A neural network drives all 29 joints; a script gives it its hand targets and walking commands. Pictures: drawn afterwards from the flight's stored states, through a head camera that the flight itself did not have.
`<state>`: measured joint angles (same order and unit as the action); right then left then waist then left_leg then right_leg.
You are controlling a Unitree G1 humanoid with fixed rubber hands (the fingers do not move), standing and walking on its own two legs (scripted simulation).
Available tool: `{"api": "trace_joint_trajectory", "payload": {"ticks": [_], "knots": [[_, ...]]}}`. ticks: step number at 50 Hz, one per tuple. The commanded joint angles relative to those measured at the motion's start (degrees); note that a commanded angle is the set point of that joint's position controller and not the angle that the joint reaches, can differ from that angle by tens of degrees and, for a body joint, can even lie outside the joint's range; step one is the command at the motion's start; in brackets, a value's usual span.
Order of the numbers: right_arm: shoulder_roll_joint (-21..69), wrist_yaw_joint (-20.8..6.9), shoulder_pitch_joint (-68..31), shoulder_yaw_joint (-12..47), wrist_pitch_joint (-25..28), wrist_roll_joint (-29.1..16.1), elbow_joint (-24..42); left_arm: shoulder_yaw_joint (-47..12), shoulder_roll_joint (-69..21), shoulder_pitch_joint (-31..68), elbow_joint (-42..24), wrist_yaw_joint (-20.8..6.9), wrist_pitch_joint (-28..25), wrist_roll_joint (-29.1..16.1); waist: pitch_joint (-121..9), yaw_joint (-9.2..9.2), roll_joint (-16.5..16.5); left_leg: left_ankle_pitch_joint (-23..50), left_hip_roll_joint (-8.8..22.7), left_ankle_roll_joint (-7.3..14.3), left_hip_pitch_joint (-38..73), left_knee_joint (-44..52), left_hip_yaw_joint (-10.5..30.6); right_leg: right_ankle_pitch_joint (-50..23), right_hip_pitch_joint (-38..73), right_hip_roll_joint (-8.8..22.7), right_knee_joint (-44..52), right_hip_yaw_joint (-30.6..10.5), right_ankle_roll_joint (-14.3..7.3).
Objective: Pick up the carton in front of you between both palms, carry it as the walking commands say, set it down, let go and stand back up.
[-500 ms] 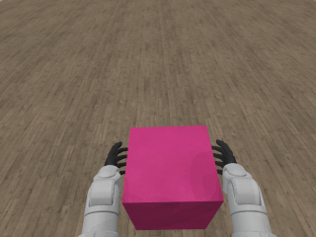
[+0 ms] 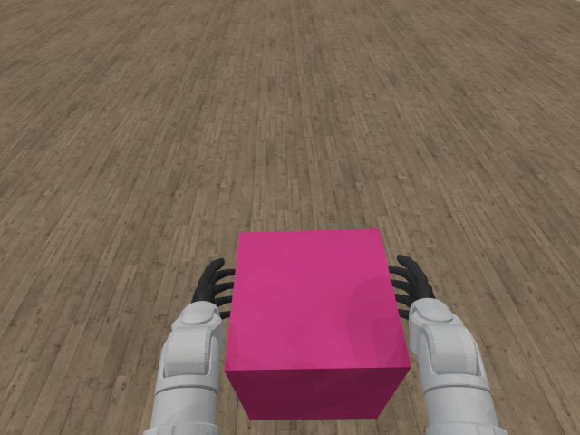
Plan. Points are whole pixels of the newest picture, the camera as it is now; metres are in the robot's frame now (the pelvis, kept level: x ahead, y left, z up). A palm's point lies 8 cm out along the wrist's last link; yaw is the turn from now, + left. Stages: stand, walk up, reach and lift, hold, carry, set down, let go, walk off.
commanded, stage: hold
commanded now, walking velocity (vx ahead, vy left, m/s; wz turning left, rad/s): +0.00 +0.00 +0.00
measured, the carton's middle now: (311, 329) +0.30 +0.00 -0.04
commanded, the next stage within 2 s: set down in 0.74 s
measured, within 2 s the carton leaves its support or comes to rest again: neither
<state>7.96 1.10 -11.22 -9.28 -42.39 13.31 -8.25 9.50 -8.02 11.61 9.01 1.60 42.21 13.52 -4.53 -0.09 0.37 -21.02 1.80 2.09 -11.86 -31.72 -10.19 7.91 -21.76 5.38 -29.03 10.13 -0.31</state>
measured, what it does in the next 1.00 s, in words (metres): shifts its weight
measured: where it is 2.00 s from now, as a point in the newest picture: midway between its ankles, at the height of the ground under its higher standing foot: outside the picture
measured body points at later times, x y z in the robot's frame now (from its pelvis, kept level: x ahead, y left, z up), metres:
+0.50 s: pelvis -0.01 -0.05 +0.01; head -0.04 -0.07 +0.46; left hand +0.26 +0.16 +0.04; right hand +0.32 -0.13 +0.04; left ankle -0.04 +0.08 -0.73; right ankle +0.08 -0.15 -0.73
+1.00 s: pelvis +0.00 -0.06 +0.01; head -0.02 -0.08 +0.45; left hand +0.28 +0.16 +0.03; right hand +0.35 -0.14 +0.03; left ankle -0.04 +0.08 -0.73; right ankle +0.08 -0.15 -0.73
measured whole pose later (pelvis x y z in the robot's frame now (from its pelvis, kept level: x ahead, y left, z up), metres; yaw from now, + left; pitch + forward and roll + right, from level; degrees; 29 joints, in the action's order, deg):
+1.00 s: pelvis +0.00 -0.06 +0.01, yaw +13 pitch -5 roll +0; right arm 10.5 -1.8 -25.0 -22.8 -36.4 21.8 -24.7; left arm 24.5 -11.6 25.2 27.9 -1.2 33.8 22.2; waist 2.4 1.7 3.3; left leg -16.7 -0.8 -1.1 -6.7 -28.4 8.4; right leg 9.4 -11.4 -1.9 -25.9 -0.5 -1.0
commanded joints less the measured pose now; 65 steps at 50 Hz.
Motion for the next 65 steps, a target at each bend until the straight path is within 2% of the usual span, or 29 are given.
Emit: {"api": "trace_joint_trajectory", "payload": {"ticks": [1,2,3,4,5,7,8,12,14,18,26,39,43,48,52,56,60,65], "knots": [[51.8,-12.8,-19.6,31.2,2.1,-13.8,5.0,-30.4,-53.5,21.2,-1.4,-13.7,-3.0,-13.8,-4.9,0.58,7.3,29.2,-2.2,0.2,-7.3,12.6,16.9,-16.7,29.3,-12.0,1.1,-12.6,-1.7],[49.3,-12.9,-21.0,30.8,3.2,-13.8,8.0,-29.3,-51.3,20.5,-2.6,-13.0,-4.6,-12.2,-7.5,-0.06,7.2,32.9,-2.5,0.1,-3.8,12.2,18.1,-18.9,29.8,-10.4,2.0,-14.2,-1.5],[49.7,-12.9,-22.5,31.8,3.4,-13.8,8.2,-28.1,-50.6,19.6,-1.8,-12.5,-5.2,-11.5,-9.0,-1.08,3.6,36.0,-3.2,-0.6,2.2,11.2,18.3,-19.9,27.2,-10.6,3.5,-14.6,-1.2],[49.3,-13.1,-22.4,32.2,3.5,-13.9,8.3,-27.2,-49.6,19.0,-2.0,-12.0,-5.4,-10.9,-9.9,-1.52,2.4,36.6,-3.7,-1.2,6.2,11.5,17.6,-20.5,26.1,-10.6,4.5,-14.5,-0.6],[49.2,-13.4,-23.7,32.7,3.8,-14.2,8.0,-26.7,-49.3,19.6,-0.7,-11.7,-5.7,-10.4,-9.6,-1.91,3.0,32.2,-4.1,-1.2,8.0,12.7,17.3,-17.6,24.8,-10.9,4.9,-14.1,-0.1],[49.5,-13.3,-24.1,33.1,4.3,-14.0,6.7,-28.3,-50.1,21.9,-1.0,-11.7,-6.1,-11.7,-9.5,-1.14,1.8,31.4,-4.3,-1.8,8.8,13.1,17.3,-14.7,24.3,-11.9,5.6,-13.4,0.3],[48.9,-13.4,-24.2,32.2,4.5,-13.5,6.2,-28.5,-50.2,22.8,-0.7,-11.8,-6.1,-11.9,-8.8,-0.68,3.2,26.5,-4.3,-2.0,9.2,14.1,16.8,-11.6,23.5,-11.8,5.9,-13.3,0.3],[50.8,-12.8,-23.4,30.0,4.6,-11.7,2.3,-31.1,-51.6,27.9,-0.5,-14.0,-5.6,-14.1,-6.7,2.22,1.8,22.0,-4.7,-2.7,5.3,14.2,16.6,-8.5,25.0,-12.2,7.1,-13.1,-0.5],[51.3,-12.9,-23.7,28.7,4.3,-10.9,0.5,-30.5,-51.7,28.7,1.2,-14.8,-5.3,-13.9,-5.2,2.58,1.8,17.5,-5.0,-2.5,3.4,14.8,16.4,-6.6,25.7,-12.1,7.6,-13.0,-0.5],[53.0,-13.5,-25.7,28.2,3.9,-10.7,-1.9,-28.8,-52.4,29.8,3.7,-15.8,-5.1,-13.4,-4.2,1.91,0.9,12.1,-5.5,-1.9,-0.7,15.5,16.0,-4.3,28.5,-11.4,8.3,-13.1,-0.3],[55.3,-15.5,-29.9,29.4,3.5,-11.9,-3.2,-25.5,-54.0,30.9,6.5,-16.7,-5.4,-11.9,-5.8,-0.29,-0.8,6.9,-6.6,-0.4,-4.1,15.7,15.4,-1.8,31.7,-9.6,9.2,-13.8,0.8],[56.0,-16.3,-32.3,27.6,3.1,-11.8,-6.3,-23.2,-54.7,34.2,8.6,-17.9,-5.6,-11.1,-6.5,0.16,-1.9,5.4,-7.1,0.2,-5.0,14.8,15.3,1.4,32.4,-7.8,10.9,-15.2,1.6],[55.4,-16.5,-36.1,23.7,4.0,-10.1,-10.6,-20.4,-54.6,38.6,12.5,-18.0,-6.5,-9.4,-4.7,0.79,-1.2,2.6,-7.0,0.2,-6.9,14.1,15.3,5.0,30.8,-8.0,10.1,-15.0,1.3],[51.4,-16.5,-43.4,13.3,7.6,-4.7,-20.2,-12.0,-53.8,45.7,22.2,-17.0,-10.0,-4.1,-1.5,2.25,0.0,-1.1,-6.9,0.2,-12.1,11.2,15.2,8.9,26.6,-8.7,6.7,-14.2,0.6],[43.7,-14.8,-44.8,3.9,11.6,1.7,-24.7,-3.4,-48.8,46.3,26.5,-13.4,-13.7,1.9,-0.3,2.87,0.3,-0.4,-7.3,-0.6,-17.7,7.2,14.9,5.5,21.0,-9.6,2.3,-13.3,-0.1],[36.4,-13.9,-42.0,-1.0,17.9,5.8,-26.7,1.1,-43.2,43.6,28.1,-10.6,-19.9,5.1,-4.6,3.50,0.8,6.1,-8.4,-1.8,-22.4,2.5,14.4,-4.5,12.9,-10.5,-3.4,-12.0,-0.2],[37.9,-14.7,-42.4,2.8,25.9,4.5,-26.7,-3.1,-44.7,43.7,27.1,-9.2,-27.9,3.4,-15.3,2.88,1.3,13.5,-9.6,-3.1,-26.4,-2.8,13.9,-13.4,6.8,-11.2,-10.5,-12.2,-0.2],[42.2,-15.6,-47.2,12.4,33.5,-0.3,-24.5,-14.7,-49.9,48.3,24.1,-7.6,-35.5,-2.2,-36.6,4.19,0.7,23.6,-10.5,-5.2,-32.8,-12.5,13.4,-24.4,1.9,-11.7,-20.8,-11.7,-0.1]]}}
